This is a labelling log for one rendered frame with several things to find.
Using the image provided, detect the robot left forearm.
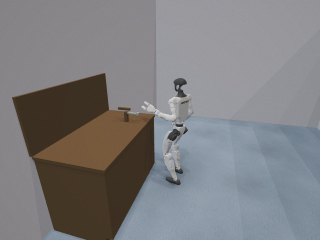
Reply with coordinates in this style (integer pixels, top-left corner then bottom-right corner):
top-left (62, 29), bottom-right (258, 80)
top-left (153, 109), bottom-right (175, 121)

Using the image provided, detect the tap lever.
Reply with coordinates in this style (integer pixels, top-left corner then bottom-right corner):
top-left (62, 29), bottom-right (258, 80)
top-left (127, 112), bottom-right (140, 116)

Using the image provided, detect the robot head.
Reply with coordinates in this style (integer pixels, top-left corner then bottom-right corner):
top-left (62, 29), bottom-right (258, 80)
top-left (173, 78), bottom-right (187, 98)

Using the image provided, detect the right robot upper arm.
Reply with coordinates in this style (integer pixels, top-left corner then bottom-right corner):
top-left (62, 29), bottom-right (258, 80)
top-left (186, 94), bottom-right (194, 115)

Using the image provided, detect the robot left hand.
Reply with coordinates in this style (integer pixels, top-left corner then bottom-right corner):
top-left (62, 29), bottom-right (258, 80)
top-left (141, 101), bottom-right (155, 113)

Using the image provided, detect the left robot upper arm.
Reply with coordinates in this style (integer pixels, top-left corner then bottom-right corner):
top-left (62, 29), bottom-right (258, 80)
top-left (168, 97), bottom-right (177, 122)

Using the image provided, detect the robot left foot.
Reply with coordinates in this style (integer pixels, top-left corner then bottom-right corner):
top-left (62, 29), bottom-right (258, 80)
top-left (166, 177), bottom-right (181, 185)

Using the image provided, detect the counter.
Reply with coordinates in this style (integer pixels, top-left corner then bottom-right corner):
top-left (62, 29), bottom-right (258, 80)
top-left (12, 73), bottom-right (155, 240)

